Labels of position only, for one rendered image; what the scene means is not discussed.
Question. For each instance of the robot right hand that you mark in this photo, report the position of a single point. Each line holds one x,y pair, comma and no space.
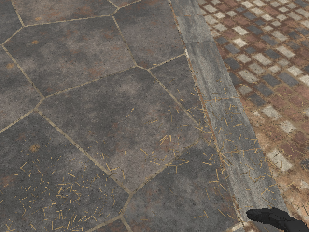
277,218

